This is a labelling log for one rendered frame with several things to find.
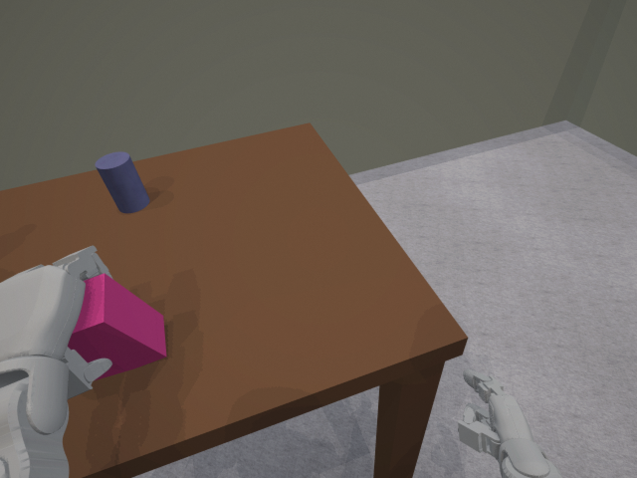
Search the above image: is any left robot forearm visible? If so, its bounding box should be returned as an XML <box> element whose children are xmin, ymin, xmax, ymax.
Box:
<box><xmin>0</xmin><ymin>356</ymin><xmax>69</xmax><ymax>478</ymax></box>

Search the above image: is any left robot hand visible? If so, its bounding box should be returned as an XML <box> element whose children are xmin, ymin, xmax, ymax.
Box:
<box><xmin>0</xmin><ymin>245</ymin><xmax>112</xmax><ymax>399</ymax></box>

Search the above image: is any sponge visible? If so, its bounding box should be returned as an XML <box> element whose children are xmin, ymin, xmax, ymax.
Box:
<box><xmin>68</xmin><ymin>274</ymin><xmax>166</xmax><ymax>380</ymax></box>

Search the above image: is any right robot forearm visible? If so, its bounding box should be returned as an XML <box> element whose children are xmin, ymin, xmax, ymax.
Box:
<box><xmin>499</xmin><ymin>438</ymin><xmax>562</xmax><ymax>478</ymax></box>

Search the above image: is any table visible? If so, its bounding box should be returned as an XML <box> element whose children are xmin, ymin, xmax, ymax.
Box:
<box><xmin>0</xmin><ymin>122</ymin><xmax>468</xmax><ymax>478</ymax></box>

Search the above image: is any right robot hand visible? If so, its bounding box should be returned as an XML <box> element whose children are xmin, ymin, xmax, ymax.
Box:
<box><xmin>458</xmin><ymin>369</ymin><xmax>534</xmax><ymax>462</ymax></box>

